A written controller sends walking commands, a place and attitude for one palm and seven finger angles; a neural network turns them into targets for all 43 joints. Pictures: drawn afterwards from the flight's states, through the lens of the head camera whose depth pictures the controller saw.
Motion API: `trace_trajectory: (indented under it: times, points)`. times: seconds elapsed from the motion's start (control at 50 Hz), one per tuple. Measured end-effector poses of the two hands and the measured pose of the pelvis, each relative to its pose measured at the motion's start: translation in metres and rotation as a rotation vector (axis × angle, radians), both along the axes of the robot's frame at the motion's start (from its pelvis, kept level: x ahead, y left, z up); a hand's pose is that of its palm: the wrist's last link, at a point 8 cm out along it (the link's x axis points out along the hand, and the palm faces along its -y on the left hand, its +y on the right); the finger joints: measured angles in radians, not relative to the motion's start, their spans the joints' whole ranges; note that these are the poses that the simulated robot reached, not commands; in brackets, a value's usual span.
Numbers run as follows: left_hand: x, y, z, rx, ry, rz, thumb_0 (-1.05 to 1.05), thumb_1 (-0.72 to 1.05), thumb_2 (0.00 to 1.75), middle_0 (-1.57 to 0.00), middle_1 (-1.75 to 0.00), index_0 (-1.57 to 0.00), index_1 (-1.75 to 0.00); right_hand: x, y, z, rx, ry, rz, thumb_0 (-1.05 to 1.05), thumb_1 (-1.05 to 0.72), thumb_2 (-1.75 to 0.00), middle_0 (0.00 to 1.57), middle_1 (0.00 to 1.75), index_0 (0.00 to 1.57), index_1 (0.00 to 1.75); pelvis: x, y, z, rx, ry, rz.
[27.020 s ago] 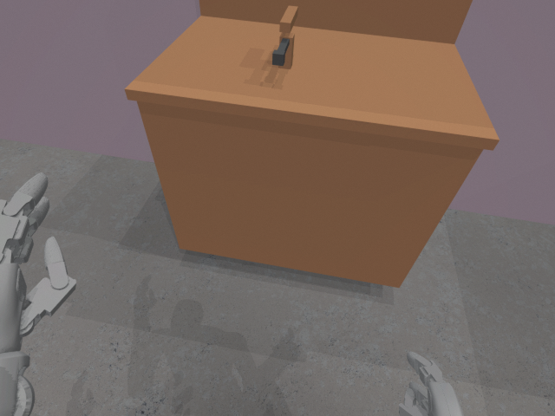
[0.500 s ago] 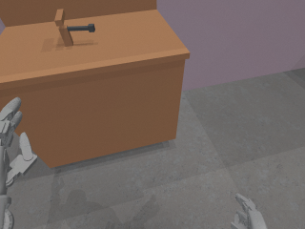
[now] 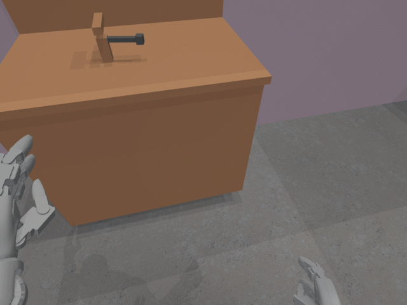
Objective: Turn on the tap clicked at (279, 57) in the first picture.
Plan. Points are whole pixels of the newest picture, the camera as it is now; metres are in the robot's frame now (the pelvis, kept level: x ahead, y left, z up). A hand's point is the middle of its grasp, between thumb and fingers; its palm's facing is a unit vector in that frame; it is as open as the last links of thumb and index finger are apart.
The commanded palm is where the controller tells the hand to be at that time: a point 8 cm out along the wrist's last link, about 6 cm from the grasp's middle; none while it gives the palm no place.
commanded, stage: stop stepping back and stand still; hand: left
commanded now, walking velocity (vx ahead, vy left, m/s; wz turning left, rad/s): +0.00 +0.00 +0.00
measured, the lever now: (139, 39) +0.89 +0.30 +0.12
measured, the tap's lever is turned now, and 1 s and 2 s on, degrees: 77 77 77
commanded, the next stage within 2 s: stand and check the lever's angle in 0.44 s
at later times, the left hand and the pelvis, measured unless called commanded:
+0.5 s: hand (49, 197) +0.23 +0.26 +0.15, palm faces +0.39 -0.84 -0.38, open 7.4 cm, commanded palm +0.18 +0.30 +0.17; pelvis +0.01 +0.02 +0.00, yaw +0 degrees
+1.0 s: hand (61, 204) +0.22 +0.24 +0.15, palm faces +0.40 -0.83 -0.39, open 7.4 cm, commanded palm +0.17 +0.28 +0.17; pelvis +0.01 +0.00 +0.00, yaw +0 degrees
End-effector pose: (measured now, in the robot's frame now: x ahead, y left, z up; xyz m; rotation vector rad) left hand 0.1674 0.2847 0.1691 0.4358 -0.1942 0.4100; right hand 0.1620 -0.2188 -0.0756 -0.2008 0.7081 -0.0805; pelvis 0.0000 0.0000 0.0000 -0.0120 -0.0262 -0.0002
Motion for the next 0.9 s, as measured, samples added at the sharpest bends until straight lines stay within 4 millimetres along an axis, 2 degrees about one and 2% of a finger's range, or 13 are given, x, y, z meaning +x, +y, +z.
trace_trajectory:
  times: [0.08, 0.16, 0.26, 0.38, 0.64, 0.9]
  points:
    - [0.005, 0.007, -0.005, -0.029, -0.005, -0.006, 0.02, 0.89, 0.9, -0.21, -0.3, -0.21, -0.31, 0.003, 0.011, 0.003, -0.016, -0.002, 0.016, 0.01, -0.91, -0.89, 0.2, 0.3, 0.2, 0.3, 0.0, 0.009, 0.0, 0.001, 0.002, -0.002]
    - [0.012, 0.012, -0.001, -0.02, -0.026, -0.027, 0.02, 0.89, 0.9, -0.21, -0.3, -0.21, -0.31, 0.006, 0.018, 0.005, -0.032, -0.004, 0.019, 0.01, -0.91, -0.89, 0.2, 0.3, 0.2, 0.3, 0.002, 0.017, 0.0, 0.003, 0.008, -0.004]
    - [0.017, 0.019, 0.004, 0.01, -0.04, -0.044, 0.02, 0.89, 0.9, -0.21, -0.3, -0.21, -0.31, 0.009, 0.021, 0.006, -0.041, -0.001, 0.005, 0.01, -0.91, -0.89, 0.2, 0.3, 0.2, 0.3, 0.005, 0.023, -0.001, 0.002, 0.018, -0.006]
    - [0.02, 0.022, -0.001, 0.018, -0.009, -0.044, 0.01, 0.9, 0.9, -0.21, -0.3, -0.21, -0.31, 0.011, 0.02, 0.003, -0.043, 0.01, -0.011, 0.01, -0.91, -0.89, 0.2, 0.3, 0.2, 0.3, 0.01, 0.026, -0.002, 0.006, 0.023, -0.009]
    - [0.028, 0.009, 0.001, 0.023, 0.003, -0.039, 0.02, 0.89, 0.9, -0.21, -0.3, -0.21, -0.31, 0.018, 0.008, -0.004, -0.031, 0.026, -0.021, 0.01, -0.91, -0.89, 0.2, 0.3, 0.2, 0.3, 0.016, 0.015, -0.003, -0.004, 0.032, -0.002]
    - [0.018, -0.004, -0.002, 0.018, 0.028, -0.023, 0.01, 0.89, 0.9, -0.21, -0.3, -0.21, -0.31, 0.018, -0.011, -0.001, -0.038, 0.005, -0.029, 0.01, -0.91, -0.89, 0.2, 0.3, 0.2, 0.3, 0.012, 0.001, -0.002, 0.0, 0.033, 0.0]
